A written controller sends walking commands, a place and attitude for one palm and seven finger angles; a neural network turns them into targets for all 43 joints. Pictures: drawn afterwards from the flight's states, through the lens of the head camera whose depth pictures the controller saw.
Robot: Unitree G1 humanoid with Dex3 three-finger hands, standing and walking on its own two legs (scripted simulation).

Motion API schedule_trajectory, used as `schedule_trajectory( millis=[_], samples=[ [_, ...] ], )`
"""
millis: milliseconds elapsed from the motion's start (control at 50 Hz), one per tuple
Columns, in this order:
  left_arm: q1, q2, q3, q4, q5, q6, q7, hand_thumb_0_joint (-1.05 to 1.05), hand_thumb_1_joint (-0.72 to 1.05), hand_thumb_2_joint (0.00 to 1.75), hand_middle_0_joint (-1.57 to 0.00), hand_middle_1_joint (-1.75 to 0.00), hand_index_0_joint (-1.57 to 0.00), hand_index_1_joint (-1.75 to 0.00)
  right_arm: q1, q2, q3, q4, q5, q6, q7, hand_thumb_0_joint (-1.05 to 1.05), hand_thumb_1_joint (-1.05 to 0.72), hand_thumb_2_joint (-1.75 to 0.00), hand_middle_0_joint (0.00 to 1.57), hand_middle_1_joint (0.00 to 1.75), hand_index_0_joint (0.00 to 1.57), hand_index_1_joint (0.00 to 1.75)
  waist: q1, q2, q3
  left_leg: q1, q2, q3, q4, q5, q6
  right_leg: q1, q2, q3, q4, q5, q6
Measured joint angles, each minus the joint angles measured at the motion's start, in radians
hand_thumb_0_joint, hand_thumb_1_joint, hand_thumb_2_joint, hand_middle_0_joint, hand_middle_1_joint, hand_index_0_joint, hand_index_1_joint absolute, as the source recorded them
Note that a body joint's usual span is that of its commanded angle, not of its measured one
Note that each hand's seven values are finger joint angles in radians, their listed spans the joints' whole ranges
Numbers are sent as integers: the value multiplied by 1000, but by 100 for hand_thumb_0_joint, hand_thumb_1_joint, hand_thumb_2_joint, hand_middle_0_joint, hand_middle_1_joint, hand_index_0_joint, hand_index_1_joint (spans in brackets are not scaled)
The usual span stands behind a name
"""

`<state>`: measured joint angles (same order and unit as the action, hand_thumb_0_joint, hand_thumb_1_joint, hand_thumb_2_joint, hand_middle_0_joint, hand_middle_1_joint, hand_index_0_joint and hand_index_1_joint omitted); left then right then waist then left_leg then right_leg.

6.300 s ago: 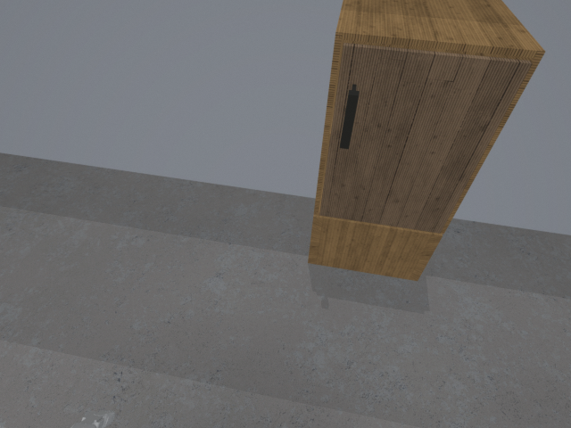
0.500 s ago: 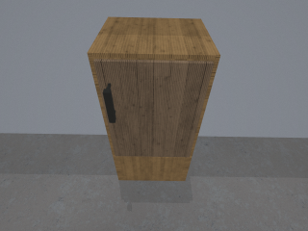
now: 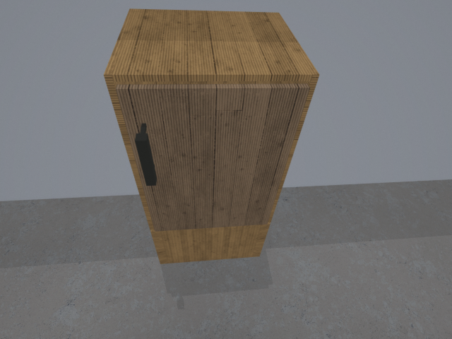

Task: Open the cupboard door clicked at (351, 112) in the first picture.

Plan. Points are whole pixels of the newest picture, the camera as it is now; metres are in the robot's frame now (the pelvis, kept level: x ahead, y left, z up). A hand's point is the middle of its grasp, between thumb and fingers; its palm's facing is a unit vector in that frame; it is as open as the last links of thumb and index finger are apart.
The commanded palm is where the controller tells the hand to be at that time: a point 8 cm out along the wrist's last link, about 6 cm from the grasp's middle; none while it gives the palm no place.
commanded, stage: come to a stop and stand still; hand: left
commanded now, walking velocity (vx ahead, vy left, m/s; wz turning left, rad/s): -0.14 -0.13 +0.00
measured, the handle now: (147, 155) +0.53 +0.20 -0.02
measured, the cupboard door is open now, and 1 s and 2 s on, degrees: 0 0 0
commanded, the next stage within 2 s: look again from close up in 0.84 s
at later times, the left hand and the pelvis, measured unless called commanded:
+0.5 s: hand out of the picture +0.11 +0.13 -0.18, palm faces +0.07 -0.98 -0.18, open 7.3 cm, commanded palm none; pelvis +0.00 -0.03 -0.02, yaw +3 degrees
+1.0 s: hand out of the picture +0.00 +0.15 -0.18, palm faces +0.02 -0.98 -0.20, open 7.4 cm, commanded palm none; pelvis -0.01 -0.02 -0.01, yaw +0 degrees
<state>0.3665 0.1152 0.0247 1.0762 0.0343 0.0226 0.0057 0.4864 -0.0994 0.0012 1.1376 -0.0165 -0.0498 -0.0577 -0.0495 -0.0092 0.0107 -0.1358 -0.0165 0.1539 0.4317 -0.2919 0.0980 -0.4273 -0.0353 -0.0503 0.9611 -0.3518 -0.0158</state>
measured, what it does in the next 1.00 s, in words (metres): steps on the spot: right foot, then left foot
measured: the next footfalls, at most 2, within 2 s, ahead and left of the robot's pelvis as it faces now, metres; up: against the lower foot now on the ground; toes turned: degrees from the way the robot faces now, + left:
right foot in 0.30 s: +0.12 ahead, -0.17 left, +0.00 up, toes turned -5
left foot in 0.60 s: +0.02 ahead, +0.09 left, +0.00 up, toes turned +4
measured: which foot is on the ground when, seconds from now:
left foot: down 0.00-0.32, up 0.34-0.58, down 0.60-1.00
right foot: up 0.00-0.28, down 0.30-0.60, up 0.62-0.94, down 0.96-1.00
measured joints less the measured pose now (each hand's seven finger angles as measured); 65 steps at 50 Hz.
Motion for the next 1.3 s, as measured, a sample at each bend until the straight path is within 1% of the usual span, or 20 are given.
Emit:
schedule_trajectory(
  millis=[120,260,300,340,400,440,480,540,580,660,740,820,900,940,960,980,1040,1100,1180,1300],
  samples=[
    [-102,57,18,-35,-10,13,20,3,94,90,-19,-30,-20,-30,1,47,18,16,3,6,-9,0,-90,-90,20,30,20,30,-6,-2,31,45,30,-23,-47,11,-24,-44,-35,3,-133,115,31],
    [-185,50,21,-87,-14,11,19,1,92,90,-19,-30,-19,-30,-54,44,-13,-12,-2,31,-3,0,-90,-90,20,30,21,30,-12,12,57,39,51,-37,29,-46,-50,58,-15,-35,-321,107,28],
    [-192,45,19,-106,-14,-4,19,1,92,90,-19,-30,-19,-30,-65,35,-24,-29,1,35,1,0,-90,-90,20,30,21,30,-7,6,57,19,47,-34,88,-81,-61,117,-12,-44,-419,238,25],
    [-201,31,16,-113,-14,-26,27,0,91,90,-19,-30,-19,-30,-91,15,-37,-44,9,46,6,0,-90,-90,20,30,21,30,0,16,60,-39,50,-46,214,-142,-79,121,-11,-48,-416,193,19],
    [-217,-1,3,-117,-11,-34,32,0,91,90,-19,-30,-20,-30,-156,-27,-60,-71,14,71,6,0,-90,-90,20,30,20,30,-4,54,77,-147,45,-101,434,-251,-98,113,-7,-71,-388,131,14],
    [-225,-8,10,-127,-13,-29,42,-1,92,90,-20,-30,-20,-30,-197,-44,-68,-88,12,85,11,0,-90,-90,20,30,20,30,6,53,82,-202,43,-112,529,-257,-108,107,-14,-73,-392,145,16],
    [-231,-1,14,-136,-7,-17,44,-1,92,90,-20,-30,-20,-30,-230,-56,-73,-109,9,92,20,0,-91,-90,20,30,20,30,17,41,79,-232,48,-113,552,-239,-115,98,-23,-73,-399,162,17],
    [-223,21,21,-146,0,1,39,-1,92,90,-20,-30,-20,-30,-258,-65,-74,-142,5,87,33,0,-91,-90,20,30,20,30,35,13,65,-218,56,-107,458,-188,-115,74,-38,-63,-401,182,25],
    [-204,37,26,-146,-2,14,35,-1,91,90,-20,-30,-20,-30,-257,-70,-69,-163,3,73,38,0,-91,-90,20,30,20,30,40,-1,46,-158,57,-102,298,-124,-110,49,-44,-52,-381,184,35],
    [-161,62,38,-119,-12,44,19,0,91,90,-20,-30,-20,-30,-225,-60,-55,-171,-14,59,37,0,-91,-90,20,30,20,30,34,-16,15,-136,39,-94,213,-66,-62,-19,-23,10,-206,-8,39],
    [-106,77,44,-98,-4,28,-3,0,91,90,-19,-30,-20,-30,-174,-42,-34,-141,-15,53,32,0,-91,-90,20,30,20,30,38,-9,-8,-77,33,-97,65,21,-53,-39,4,26,-30,26,36],
    [-60,78,37,-75,-5,19,-12,0,91,90,-19,-30,-19,-30,-142,-29,-26,-115,-14,45,28,0,-90,-90,20,30,20,30,34,-2,-8,-38,30,-94,-28,68,-54,25,1,0,-110,19,41],
    [-51,65,26,-55,-9,23,-11,0,91,90,-19,-30,-19,-30,-124,-22,-25,-93,-15,42,23,0,-90,-90,20,30,21,30,15,2,9,-34,26,-88,-41,73,-61,106,1,-7,-283,-27,36],
    [-56,55,20,-51,-12,13,-7,0,91,90,-19,-30,-19,-30,-113,-22,-24,-75,-10,44,21,0,-90,-90,20,30,21,30,12,4,16,-47,25,-88,-10,56,-70,166,5,-9,-410,32,32],
    [-55,54,10,-50,-12,-3,4,0,91,90,-19,-30,-19,-30,-108,-23,-20,-67,-3,45,25,0,-90,-90,20,30,21,30,23,-4,15,-69,22,-78,30,35,-76,188,2,3,-472,104,28],
    [-58,48,0,-44,-12,-20,16,0,91,90,-19,-30,-19,-30,-113,-29,-18,-63,0,52,32,0,-90,-90,20,30,21,30,33,-2,17,-101,30,-70,88,3,-83,185,8,15,-488,105,17],
    [-68,16,-27,-23,-9,-36,27,0,91,90,-19,-30,-19,-30,-134,-58,-20,-69,-6,65,47,0,-90,-90,20,30,20,30,18,61,36,-145,63,-113,184,-43,-88,169,52,-5,-442,84,6],
    [-61,19,-31,3,-16,-44,31,1,92,90,-20,-30,-20,-30,-132,-52,-10,-69,-4,49,48,0,-90,-90,20,30,20,30,4,46,18,-121,52,-117,175,-57,-91,177,42,-6,-416,56,6],
    [-68,26,-31,20,-18,-40,32,1,93,90,-20,-30,-20,-30,-125,-37,5,-64,-1,26,37,0,-91,-90,20,30,20,30,18,38,-12,-84,41,-117,148,-62,-91,201,31,-6,-410,33,8],
    [-79,30,-30,18,-21,-50,31,1,93,90,-20,-30,-20,-30,-162,-38,14,-40,-1,33,21,2,-93,-90,20,30,20,30,38,42,-14,-42,31,-115,109,-56,-95,228,22,-4,-417,21,6]
  ],
)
